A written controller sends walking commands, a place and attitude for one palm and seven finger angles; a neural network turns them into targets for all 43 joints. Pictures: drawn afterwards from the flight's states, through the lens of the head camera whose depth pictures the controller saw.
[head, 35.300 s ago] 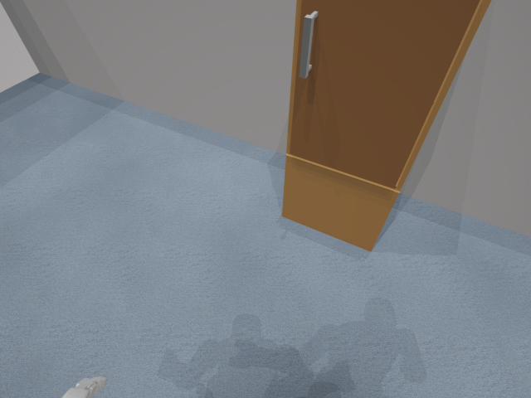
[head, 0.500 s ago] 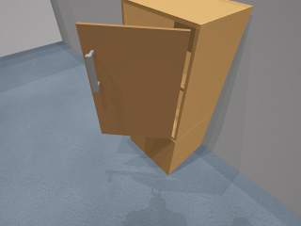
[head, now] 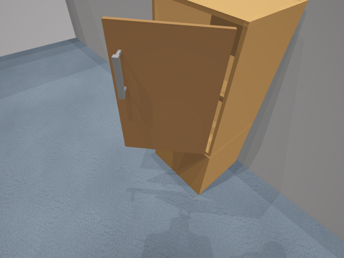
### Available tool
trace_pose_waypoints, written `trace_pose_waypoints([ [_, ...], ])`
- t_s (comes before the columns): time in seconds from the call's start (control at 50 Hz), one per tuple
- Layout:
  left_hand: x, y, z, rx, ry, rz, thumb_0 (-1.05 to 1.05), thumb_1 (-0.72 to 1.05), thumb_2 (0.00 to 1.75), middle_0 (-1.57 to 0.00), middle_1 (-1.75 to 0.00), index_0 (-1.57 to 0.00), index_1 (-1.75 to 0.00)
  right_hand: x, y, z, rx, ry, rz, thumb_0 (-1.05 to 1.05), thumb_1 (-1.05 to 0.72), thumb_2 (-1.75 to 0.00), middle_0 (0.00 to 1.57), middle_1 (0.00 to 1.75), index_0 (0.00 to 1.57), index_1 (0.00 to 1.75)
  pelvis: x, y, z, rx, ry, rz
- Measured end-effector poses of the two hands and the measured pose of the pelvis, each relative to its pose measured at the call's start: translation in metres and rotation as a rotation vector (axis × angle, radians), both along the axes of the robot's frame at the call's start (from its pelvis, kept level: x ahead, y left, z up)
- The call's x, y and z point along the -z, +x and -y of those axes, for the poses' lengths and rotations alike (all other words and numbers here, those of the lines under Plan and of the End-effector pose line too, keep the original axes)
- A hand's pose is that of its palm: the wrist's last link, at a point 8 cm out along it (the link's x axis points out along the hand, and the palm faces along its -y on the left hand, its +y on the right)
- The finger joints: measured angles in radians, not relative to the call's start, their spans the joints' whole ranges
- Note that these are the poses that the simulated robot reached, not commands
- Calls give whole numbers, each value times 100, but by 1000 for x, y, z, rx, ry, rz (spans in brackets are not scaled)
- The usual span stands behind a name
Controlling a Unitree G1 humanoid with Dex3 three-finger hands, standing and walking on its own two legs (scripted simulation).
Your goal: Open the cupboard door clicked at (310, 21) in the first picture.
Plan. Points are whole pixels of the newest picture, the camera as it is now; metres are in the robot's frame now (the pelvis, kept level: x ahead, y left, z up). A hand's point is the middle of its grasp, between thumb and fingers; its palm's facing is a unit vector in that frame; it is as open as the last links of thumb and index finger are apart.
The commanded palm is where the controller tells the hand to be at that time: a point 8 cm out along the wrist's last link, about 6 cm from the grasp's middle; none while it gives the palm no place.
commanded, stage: come to a stop and stand still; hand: left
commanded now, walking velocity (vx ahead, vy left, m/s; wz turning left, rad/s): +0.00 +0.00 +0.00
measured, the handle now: (120, 75) +0.65 +0.22 +0.09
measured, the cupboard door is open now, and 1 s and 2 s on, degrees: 43 43 43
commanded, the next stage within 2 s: look again from close up in 0.30 s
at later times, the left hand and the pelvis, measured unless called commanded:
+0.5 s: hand out of the picture -0.02 +0.17 -0.17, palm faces +0.04 -0.98 -0.18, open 7.4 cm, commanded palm none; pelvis +0.02 +0.00 +0.00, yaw -1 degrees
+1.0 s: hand out of the picture +0.05 +0.16 -0.17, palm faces +0.00 -0.98 -0.18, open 7.4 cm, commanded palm none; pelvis +0.05 -0.01 +0.01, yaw -1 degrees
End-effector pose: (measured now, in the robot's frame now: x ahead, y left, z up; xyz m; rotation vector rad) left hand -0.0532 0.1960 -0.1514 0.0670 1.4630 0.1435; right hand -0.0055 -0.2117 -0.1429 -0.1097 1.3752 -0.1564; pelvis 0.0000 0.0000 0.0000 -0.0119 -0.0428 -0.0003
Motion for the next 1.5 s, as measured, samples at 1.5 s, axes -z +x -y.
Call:
trace_pose_waypoints([
  [1.5, 6, 109, -58, 31, 26, -52, 0, 90, 90, -20, -30, -20, -30, -13, 52, -31, 52, -80, -74, 0, -90, -90, 19, 30, 19, 30, 1, 97, -40, 51, -13, -23],
])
